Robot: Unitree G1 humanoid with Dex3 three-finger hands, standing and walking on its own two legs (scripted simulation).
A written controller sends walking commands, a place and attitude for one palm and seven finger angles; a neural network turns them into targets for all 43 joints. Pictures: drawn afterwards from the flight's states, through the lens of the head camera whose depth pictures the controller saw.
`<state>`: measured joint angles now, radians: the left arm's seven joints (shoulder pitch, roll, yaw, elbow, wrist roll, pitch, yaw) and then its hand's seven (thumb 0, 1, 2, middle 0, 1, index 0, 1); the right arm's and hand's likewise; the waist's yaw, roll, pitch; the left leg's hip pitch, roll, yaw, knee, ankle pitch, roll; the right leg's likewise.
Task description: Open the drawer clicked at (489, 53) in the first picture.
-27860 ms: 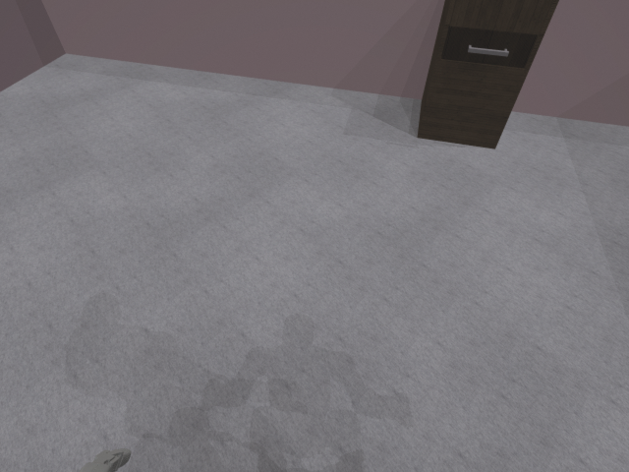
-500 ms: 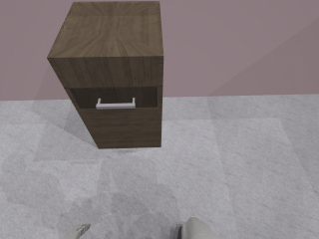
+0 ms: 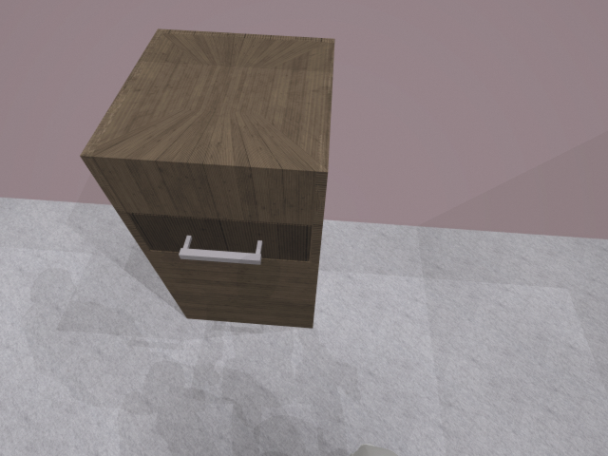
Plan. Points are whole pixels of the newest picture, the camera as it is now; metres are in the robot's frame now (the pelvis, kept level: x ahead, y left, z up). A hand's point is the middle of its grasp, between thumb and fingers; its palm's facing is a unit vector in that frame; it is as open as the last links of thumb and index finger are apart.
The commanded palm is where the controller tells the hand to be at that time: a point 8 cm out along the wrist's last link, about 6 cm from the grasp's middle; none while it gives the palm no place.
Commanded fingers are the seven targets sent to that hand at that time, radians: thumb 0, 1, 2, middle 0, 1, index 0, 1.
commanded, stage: come to a stop and stand still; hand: left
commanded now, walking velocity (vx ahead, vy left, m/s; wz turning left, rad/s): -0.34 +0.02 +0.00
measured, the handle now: (222, 249) +0.53 +0.22 -0.24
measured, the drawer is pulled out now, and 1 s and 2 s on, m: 0.00 0.00 0.00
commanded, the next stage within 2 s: look again from close up in 1.22 s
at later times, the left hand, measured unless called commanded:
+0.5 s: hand out of the picture +0.08 +0.21 -0.18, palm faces +0.07 -0.96 -0.26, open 7.4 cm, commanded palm none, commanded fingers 0.00 0.90 0.90 -0.20 -0.30 -0.20 -0.30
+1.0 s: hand out of the picture +0.08 +0.17 -0.16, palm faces -0.04 -0.97 -0.22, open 7.3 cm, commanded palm none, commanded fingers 0.00 0.90 0.90 -0.20 -0.30 -0.20 -0.30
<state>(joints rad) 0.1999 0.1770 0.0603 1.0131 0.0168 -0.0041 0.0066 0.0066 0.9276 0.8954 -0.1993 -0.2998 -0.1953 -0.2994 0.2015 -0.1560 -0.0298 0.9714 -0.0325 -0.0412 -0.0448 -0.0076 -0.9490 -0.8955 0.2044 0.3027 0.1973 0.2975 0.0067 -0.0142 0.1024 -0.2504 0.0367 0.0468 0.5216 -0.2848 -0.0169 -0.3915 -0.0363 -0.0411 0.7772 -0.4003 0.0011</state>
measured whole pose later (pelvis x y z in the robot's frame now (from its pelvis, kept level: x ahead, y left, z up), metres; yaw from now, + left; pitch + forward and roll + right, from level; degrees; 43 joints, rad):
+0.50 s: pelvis +0.03 +0.00 +0.00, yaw +1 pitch +1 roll +0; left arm 0.14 0.23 0.07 1.01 0.02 0.06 0.04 0.01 0.91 0.90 -0.20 -0.30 -0.20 -0.30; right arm 0.13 -0.19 -0.04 0.96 -0.03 0.04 -0.03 0.00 -0.91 -0.90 0.20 0.30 0.20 0.30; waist 0.02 -0.03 0.13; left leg -0.24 -0.01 0.04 0.50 -0.28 0.03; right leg -0.36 0.00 0.03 0.91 -0.51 0.00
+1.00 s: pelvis +0.01 +0.00 +0.00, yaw -2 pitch -2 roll +0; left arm 0.26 0.18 -0.02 0.97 0.02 0.00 0.04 0.01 0.91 0.89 -0.20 -0.30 -0.20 -0.30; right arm 0.26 -0.20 -0.01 0.99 -0.01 0.01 0.00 0.01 -0.91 -0.90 0.20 0.30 0.19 0.30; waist -0.02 0.01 -0.01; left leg -0.23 0.02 0.05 0.54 -0.28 0.01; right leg -0.17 0.02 0.04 0.53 -0.32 0.00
